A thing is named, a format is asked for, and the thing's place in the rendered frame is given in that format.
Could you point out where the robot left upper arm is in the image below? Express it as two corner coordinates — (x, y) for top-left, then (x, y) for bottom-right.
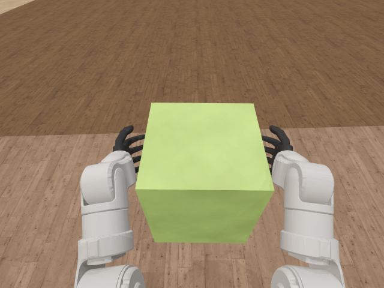
(77, 265), (145, 288)

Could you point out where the robot right upper arm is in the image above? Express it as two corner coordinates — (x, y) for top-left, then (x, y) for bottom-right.
(271, 265), (343, 288)

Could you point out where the right robot forearm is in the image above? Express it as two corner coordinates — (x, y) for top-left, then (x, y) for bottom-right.
(272, 151), (346, 288)

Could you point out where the robot left hand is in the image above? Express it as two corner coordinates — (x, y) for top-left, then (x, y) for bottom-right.
(113, 125), (145, 173)

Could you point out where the robot right hand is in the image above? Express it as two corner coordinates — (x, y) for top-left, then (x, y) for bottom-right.
(261, 125), (293, 175)

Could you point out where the left robot forearm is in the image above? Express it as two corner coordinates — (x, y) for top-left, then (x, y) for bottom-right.
(74, 151), (137, 288)

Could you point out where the carton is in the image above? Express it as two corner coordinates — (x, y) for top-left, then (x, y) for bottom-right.
(135, 103), (275, 243)

